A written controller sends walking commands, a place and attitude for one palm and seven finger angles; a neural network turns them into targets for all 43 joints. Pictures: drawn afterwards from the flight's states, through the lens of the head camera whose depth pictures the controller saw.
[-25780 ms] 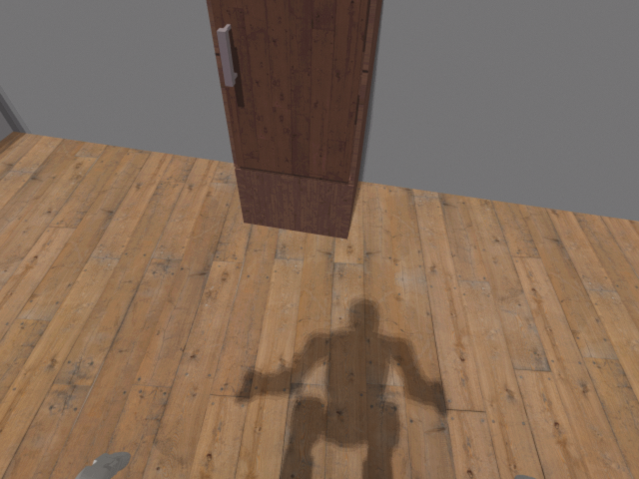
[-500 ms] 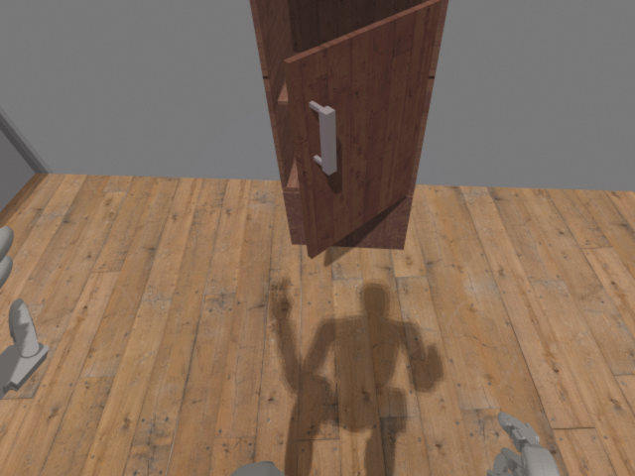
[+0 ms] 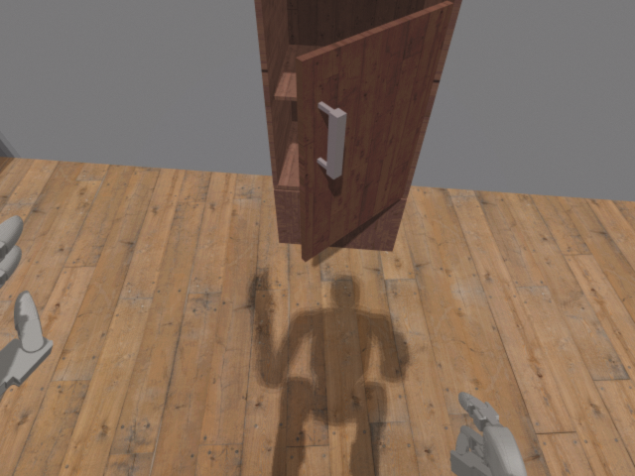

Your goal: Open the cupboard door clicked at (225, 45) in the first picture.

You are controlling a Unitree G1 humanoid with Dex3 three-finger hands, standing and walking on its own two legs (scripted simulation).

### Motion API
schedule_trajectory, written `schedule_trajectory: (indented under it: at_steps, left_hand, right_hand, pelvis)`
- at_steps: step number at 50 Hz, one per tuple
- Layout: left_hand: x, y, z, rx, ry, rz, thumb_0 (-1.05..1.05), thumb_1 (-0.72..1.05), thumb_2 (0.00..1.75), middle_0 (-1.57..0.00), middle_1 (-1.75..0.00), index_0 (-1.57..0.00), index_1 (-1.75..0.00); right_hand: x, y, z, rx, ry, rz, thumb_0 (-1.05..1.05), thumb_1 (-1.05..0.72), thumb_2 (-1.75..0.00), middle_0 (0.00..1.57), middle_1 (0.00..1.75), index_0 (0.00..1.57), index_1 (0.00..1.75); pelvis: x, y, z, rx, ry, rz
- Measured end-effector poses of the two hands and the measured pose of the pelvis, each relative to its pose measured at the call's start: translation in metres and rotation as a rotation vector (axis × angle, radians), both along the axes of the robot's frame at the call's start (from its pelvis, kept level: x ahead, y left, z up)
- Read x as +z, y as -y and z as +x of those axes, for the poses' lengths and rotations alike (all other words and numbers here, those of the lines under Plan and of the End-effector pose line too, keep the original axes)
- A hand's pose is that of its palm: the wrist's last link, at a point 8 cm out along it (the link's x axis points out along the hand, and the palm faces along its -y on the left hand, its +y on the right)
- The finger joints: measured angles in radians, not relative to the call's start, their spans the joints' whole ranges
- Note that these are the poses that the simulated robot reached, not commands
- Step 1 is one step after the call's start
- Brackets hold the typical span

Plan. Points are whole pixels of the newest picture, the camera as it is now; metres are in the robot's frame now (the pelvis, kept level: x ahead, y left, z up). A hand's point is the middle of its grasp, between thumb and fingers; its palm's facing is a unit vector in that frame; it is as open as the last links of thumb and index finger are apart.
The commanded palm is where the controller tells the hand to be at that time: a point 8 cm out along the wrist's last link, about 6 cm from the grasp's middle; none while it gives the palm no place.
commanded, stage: stop stepping back and stand still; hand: left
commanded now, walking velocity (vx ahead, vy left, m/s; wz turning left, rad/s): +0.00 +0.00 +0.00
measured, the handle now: (328, 141) +0.73 +0.02 -0.01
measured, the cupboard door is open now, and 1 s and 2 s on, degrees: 45 45 45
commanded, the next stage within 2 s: let the arm hang, fingers relaxed in 0.48 s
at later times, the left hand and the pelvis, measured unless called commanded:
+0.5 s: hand (7, 358) +0.19 +0.29 +0.15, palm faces +0.40 -0.78 -0.48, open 7.4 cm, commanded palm +0.13 +0.32 +0.18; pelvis -0.01 +0.02 +0.00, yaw +0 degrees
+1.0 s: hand out of the picture -0.02 +0.18 -0.18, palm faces +0.02 -0.98 -0.19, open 7.0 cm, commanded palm none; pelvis -0.02 +0.00 +0.00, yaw +2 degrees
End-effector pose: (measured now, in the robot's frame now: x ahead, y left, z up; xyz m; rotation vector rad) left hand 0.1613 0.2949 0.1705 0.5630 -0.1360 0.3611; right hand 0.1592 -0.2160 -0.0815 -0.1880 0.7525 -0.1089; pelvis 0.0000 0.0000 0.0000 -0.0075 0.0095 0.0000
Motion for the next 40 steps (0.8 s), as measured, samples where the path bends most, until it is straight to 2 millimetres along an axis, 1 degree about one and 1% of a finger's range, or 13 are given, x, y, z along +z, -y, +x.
schedule_trajectory:
  at_steps: [4,9,14,20,29,30,31,32,34,35,37,38,40]
  left_hand:
    - [0.001,-0.010,-0.002,0.014,0.002,0.003,0.02,0.89,0.89,-0.21,-0.30,-0.21,-0.30]
    - [-0.001,-0.019,-0.002,0.027,0.006,-0.010,0.02,0.89,0.90,-0.21,-0.30,-0.21,-0.30]
    - [-0.003,-0.021,-0.004,0.020,0.005,-0.022,0.02,0.89,0.90,-0.21,-0.30,-0.21,-0.30]
    - [-0.001,-0.023,-0.010,0.015,0.010,-0.015,0.02,0.89,0.90,-0.21,-0.30,-0.21,-0.30]
    - [-0.003,-0.025,-0.016,0.046,0.009,-0.027,0.02,0.89,0.90,-0.21,-0.30,-0.21,-0.30]
    - [-0.010,-0.026,-0.014,0.035,-0.011,-0.018,0.02,0.89,0.90,-0.21,-0.30,-0.21,-0.30]
    - [-0.028,-0.028,-0.010,0.030,-0.078,-0.030,0.01,0.90,0.90,-0.21,-0.30,-0.21,-0.30]
    - [-0.052,-0.030,-0.006,0.038,-0.178,-0.063,0.01,0.90,0.90,-0.20,-0.30,-0.20,-0.30]
    - [-0.112,-0.030,-0.006,0.075,-0.424,-0.154,0.01,0.90,0.90,-0.20,-0.30,-0.20,-0.30]
    - [-0.143,-0.026,-0.011,0.092,-0.553,-0.200,0.01,0.90,0.90,-0.20,-0.30,-0.20,-0.30]
    - [-0.198,-0.010,-0.031,0.108,-0.794,-0.282,0.01,0.91,0.90,-0.20,-0.30,-0.20,-0.30]
    - [-0.222,0.000,-0.044,0.107,-0.897,-0.322,0.01,0.91,0.90,-0.20,-0.30,-0.20,-0.30]
    - [-0.261,0.025,-0.073,0.102,-1.068,-0.404,0.01,0.91,0.90,-0.20,-0.30,-0.20,-0.30]
  right_hand:
    - [-0.001,-0.004,-0.006,-0.001,-0.026,-0.012,0.01,-0.90,-0.90,0.20,0.30,0.21,0.30]
    - [0.000,-0.004,-0.010,-0.006,-0.031,-0.033,0.01,-0.90,-0.90,0.20,0.30,0.21,0.30]
    - [0.005,-0.003,-0.010,-0.013,-0.015,-0.048,0.01,-0.90,-0.90,0.20,0.30,0.21,0.30]
    - [0.009,-0.005,-0.008,-0.011,0.005,-0.054,0.01,-0.90,-0.90,0.20,0.30,0.21,0.30]
    - [0.008,-0.009,-0.007,0.007,0.008,-0.044,0.01,-0.90,-0.90,0.20,0.30,0.21,0.30]
    - [0.004,-0.008,-0.007,0.027,0.012,-0.034,0.01,-0.90,-0.90,0.20,0.30,0.21,0.30]
    - [-0.002,-0.007,-0.007,0.054,-0.003,-0.023,0.01,-0.90,-0.90,0.20,0.30,0.21,0.30]
    - [-0.010,-0.005,-0.008,0.072,-0.030,-0.016,0.01,-0.90,-0.90,0.20,0.30,0.21,0.30]
    - [-0.025,0.001,-0.013,0.078,-0.083,-0.005,0.01,-0.90,-0.90,0.20,0.30,0.21,0.30]
    - [-0.031,0.004,-0.017,0.070,-0.107,-0.001,0.01,-0.90,-0.90,0.20,0.30,0.21,0.30]
    - [-0.040,0.010,-0.031,0.048,-0.157,0.003,0.01,-0.90,-0.90,0.20,0.30,0.21,0.30]
    - [-0.042,0.012,-0.039,0.037,-0.186,0.001,0.01,-0.90,-0.90,0.20,0.30,0.21,0.30]
    - [-0.045,0.018,-0.061,0.018,-0.258,-0.010,0.01,-0.91,-0.90,0.20,0.30,0.21,0.30]
  pelvis:
    - [0.001,-0.005,0.000,0.000,-0.004,-0.003]
    - [0.002,-0.012,-0.002,0.000,-0.004,-0.006]
    - [0.002,-0.017,-0.004,0.001,-0.005,-0.006]
    - [0.002,-0.019,-0.007,0.004,-0.006,-0.007]
    - [0.003,-0.018,-0.010,0.007,-0.006,-0.008]
    - [0.002,-0.019,-0.011,0.016,-0.014,-0.010]
    - [0.000,-0.019,-0.013,0.024,-0.019,-0.010]
    - [-0.001,-0.020,-0.015,0.027,-0.021,-0.008]
    - [-0.004,-0.022,-0.018,0.026,-0.025,-0.005]
    - [-0.005,-0.023,-0.019,0.023,-0.024,-0.003]
    - [-0.006,-0.022,-0.020,0.016,-0.018,0.003]
    - [-0.006,-0.020,-0.020,0.014,-0.014,0.006]
    - [-0.006,-0.016,-0.020,0.012,-0.005,0.013]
